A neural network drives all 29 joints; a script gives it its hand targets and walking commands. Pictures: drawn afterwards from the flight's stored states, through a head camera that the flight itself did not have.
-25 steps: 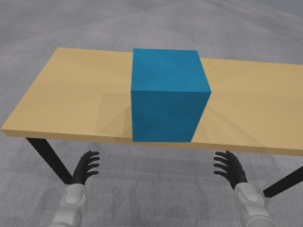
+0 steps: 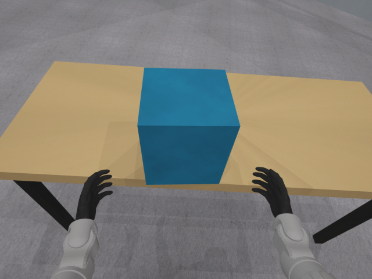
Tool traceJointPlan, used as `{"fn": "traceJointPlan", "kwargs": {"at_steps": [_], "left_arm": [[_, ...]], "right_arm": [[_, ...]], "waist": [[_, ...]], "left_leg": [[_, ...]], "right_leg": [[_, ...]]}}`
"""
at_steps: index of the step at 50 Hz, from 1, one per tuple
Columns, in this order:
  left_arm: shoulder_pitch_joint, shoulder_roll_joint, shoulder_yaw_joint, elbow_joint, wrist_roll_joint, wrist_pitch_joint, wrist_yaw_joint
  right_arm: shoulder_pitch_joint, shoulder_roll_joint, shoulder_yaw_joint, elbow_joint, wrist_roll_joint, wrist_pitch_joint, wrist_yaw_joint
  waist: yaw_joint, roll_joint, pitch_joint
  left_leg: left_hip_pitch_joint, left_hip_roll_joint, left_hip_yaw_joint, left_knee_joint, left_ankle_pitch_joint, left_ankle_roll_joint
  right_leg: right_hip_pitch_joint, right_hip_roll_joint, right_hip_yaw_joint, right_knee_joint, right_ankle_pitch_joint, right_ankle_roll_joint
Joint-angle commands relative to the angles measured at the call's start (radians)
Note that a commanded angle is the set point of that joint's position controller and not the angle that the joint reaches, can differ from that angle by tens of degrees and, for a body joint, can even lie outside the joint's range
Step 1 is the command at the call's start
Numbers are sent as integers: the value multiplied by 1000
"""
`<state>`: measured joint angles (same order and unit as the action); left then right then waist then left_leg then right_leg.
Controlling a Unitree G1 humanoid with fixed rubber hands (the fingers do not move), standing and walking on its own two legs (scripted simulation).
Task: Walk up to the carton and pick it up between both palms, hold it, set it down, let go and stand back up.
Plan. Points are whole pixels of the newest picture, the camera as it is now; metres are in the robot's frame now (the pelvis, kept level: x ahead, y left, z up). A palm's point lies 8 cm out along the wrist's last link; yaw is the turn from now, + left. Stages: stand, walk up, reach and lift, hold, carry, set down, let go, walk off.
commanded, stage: reach and lift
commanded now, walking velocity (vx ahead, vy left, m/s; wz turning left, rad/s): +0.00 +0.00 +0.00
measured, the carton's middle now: (184, 129) +0.49 +0.02 +0.01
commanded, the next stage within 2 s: none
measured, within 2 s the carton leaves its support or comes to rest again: neither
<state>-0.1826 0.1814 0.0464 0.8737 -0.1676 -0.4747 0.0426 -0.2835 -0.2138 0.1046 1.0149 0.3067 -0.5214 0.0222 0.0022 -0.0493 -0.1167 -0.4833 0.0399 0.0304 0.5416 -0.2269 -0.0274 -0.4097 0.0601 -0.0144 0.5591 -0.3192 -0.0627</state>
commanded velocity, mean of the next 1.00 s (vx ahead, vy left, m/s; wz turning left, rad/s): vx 0.00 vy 0.00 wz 0.00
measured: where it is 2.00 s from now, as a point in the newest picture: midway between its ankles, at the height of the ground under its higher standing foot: outside the picture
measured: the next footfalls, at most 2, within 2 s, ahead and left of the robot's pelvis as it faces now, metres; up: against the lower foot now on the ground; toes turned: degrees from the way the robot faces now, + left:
none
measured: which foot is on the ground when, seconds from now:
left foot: down 0.00-1.00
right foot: down 0.00-1.00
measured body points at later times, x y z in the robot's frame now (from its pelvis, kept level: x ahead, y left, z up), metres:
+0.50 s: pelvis -0.02 +0.01 +0.01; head +0.01 +0.02 +0.46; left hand +0.36 +0.24 +0.05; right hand +0.38 -0.17 +0.06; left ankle +0.02 +0.14 -0.73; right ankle -0.03 -0.08 -0.73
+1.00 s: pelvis -0.02 +0.02 +0.01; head +0.04 +0.02 +0.46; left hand +0.42 +0.23 +0.10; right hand +0.45 -0.18 +0.11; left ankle +0.02 +0.14 -0.73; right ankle -0.03 -0.08 -0.73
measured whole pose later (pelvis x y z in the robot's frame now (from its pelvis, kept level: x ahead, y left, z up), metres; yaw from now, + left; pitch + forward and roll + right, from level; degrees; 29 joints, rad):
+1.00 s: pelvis -0.02 +0.02 +0.01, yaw -2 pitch +16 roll -1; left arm -0.84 0.25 0.04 1.04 -0.25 -0.07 0.09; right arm -0.96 -0.36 0.15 1.24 0.43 -0.08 0.00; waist 0.06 0.00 -0.18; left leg -0.57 0.05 0.05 0.41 -0.12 0.00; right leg -0.48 0.07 0.01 0.37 -0.16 -0.04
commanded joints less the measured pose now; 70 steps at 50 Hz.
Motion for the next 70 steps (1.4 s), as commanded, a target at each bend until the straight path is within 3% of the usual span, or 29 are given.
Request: {"fn": "traceJointPlan", "kwargs": {"at_steps": [1,4,7,10,13,14,16,19,20,24,28,31,38,42,43,46,49,54,55,56,57,60,63,65,66,67,68,69,70], "left_arm": [[-309,143,55,-96,-28,-62,-1],[-406,152,39,-31,-65,-51,5],[-442,165,56,-5,-60,-35,-8],[-458,160,75,-28,-22,-1,-6],[-506,157,97,-33,-19,53,-21],[-524,167,98,14,-15,74,-27],[-538,146,87,10,-5,114,-23],[-642,132,38,2,-31,165,-4],[-699,153,33,-19,-39,175,7],[-713,114,-3,-104,-34,207,44],[-767,125,-10,-21,-33,272,49],[-853,164,2,-44,-67,294,55],[-994,170,-26,-18,-114,295,72],[-994,194,9,-3,-70,332,63],[-1028,203,7,49,-85,348,56],[-1048,207,23,45,-77,387,44],[-1129,229,29,-18,-99,382,44],[-1163,227,-11,-6,-113,446,52],[-1138,214,-21,-7,-116,461,48],[-1182,231,-17,-24,-112,465,48],[-1230,246,-37,-44,-131,467,51],[-1232,248,-42,55,-151,485,55],[-1218,242,-61,84,-140,496,46],[-1387,297,-86,123,-178,511,49],[-1348,306,-67,130,-170,510,55],[-1368,305,-78,141,-179,517,57],[-1412,305,-72,119,-200,504,64],[-1431,310,-87,110,-210,497,68],[-1418,303,-85,118,-201,489,68]], "right_arm": [[-308,-97,15,-139,14,-18,-18],[-432,-114,0,-173,5,23,-28],[-438,-95,12,-167,-2,51,-45],[-446,-113,3,-134,11,80,-56],[-499,-104,17,-157,16,139,-77],[-536,-100,23,-122,8,160,-80],[-547,-122,14,-90,17,197,-84],[-635,-156,-29,-50,12,256,-69],[-707,-177,-42,-68,23,267,-63],[-715,-220,-48,-76,38,293,-33],[-790,-234,-43,21,40,352,-10],[-888,-262,-35,-51,48,360,-15],[-1005,-285,-4,34,85,373,-2],[-1025,-298,26,74,122,384,-9],[-1067,-307,30,78,124,393,-14],[-1091,-333,16,122,121,419,-23],[-1173,-334,21,9,121,411,-28],[-1191,-353,6,99,117,474,-10],[-1163,-357,0,101,113,483,-11],[-1199,-358,-4,82,115,484,-11],[-1253,-377,-11,40,114,482,-11],[-1277,-361,26,117,115,509,-6],[-1239,-351,25,172,123,513,-18],[-1400,-375,19,195,123,541,-17],[-1372,-354,25,190,131,547,-17],[-1376,-354,39,197,131,558,-17],[-1430,-368,15,162,117,553,-17],[-1445,-376,7,151,114,545,-19],[-1425,-369,12,172,112,538,-24]], "waist": [[19,5,-374],[16,-3,-420],[29,14,-478],[26,82,-562],[18,25,-530],[18,10,-490],[17,47,-440],[3,71,-398],[19,105,-416],[21,121,-505],[30,89,-434],[39,35,-488],[61,49,-625],[82,83,-682],[69,40,-657],[74,52,-649],[71,14,-759],[67,35,-732],[48,60,-738],[63,53,-763],[48,56,-806],[58,20,-736],[47,67,-749],[45,79,-744],[67,71,-731],[58,57,-721],[65,34,-779],[38,28,-809],[41,45,-863]], "left_leg": [[196,-66,5,-35,301,18],[127,-55,18,-59,213,26],[125,-52,22,-64,258,34],[221,-52,25,-78,350,5],[219,-50,21,-104,364,13],[219,-45,24,-111,322,16],[297,-35,9,-125,318,9],[388,-13,-4,-136,235,-23],[404,-15,-4,-126,228,-34],[575,-5,-22,-93,350,-63],[520,13,-21,-115,232,-51],[475,6,-11,-100,237,-16],[469,7,-7,-75,324,-8],[469,2,-11,-61,456,-3],[457,2,-12,-59,446,-1],[429,4,-10,-69,431,5],[439,-10,-20,-69,486,11],[543,13,-39,-73,494,-17],[549,13,-38,-64,532,-19],[553,16,-37,-58,544,-18],[541,5,-32,-55,553,-14],[530,18,-43,-60,503,-1],[497,17,-44,-54,545,-9],[451,10,-41,-75,445,-6],[436,15,-31,-83,412,2],[408,11,-37,-85,395,12],[387,12,-36,-87,384,19],[363,11,-41,-74,436,20],[369,9,-36,-68,476,19]], "right_leg": [[120,-47,107,-84,596,138],[129,-56,102,-86,524,141],[160,-67,113,-99,584,146],[160,-52,92,-118,631,132],[200,-57,83,-147,673,146],[198,-62,85,-160,635,146],[146,-59,81,-195,565,130],[0,-41,42,-247,343,99],[-45,-37,38,-264,299,95],[-98,-13,11,-267,324,72],[-120,-20,3,-283,225,72],[-83,-27,6,-265,254,99],[-95,-25,11,-232,355,112],[-43,-22,31,-217,506,125],[-38,-23,16,-222,499,133],[-10,-28,27,-220,502,129],[34,-18,24,-215,583,143],[-85,-8,-6,-250,491,121],[-82,-10,7,-258,517,117],[-80,-13,-4,-262,516,117],[-51,-13,-2,-258,537,120],[-78,-23,5,-258,501,127],[-50,-22,15,-259,554,127],[-56,-23,-1,-250,473,126],[-66,-31,8,-253,452,132],[-46,-30,4,-242,442,133],[-41,-31,7,-229,449,145],[-22,-33,13,-212,533,143],[16,-35,13,-202,593,147]]}}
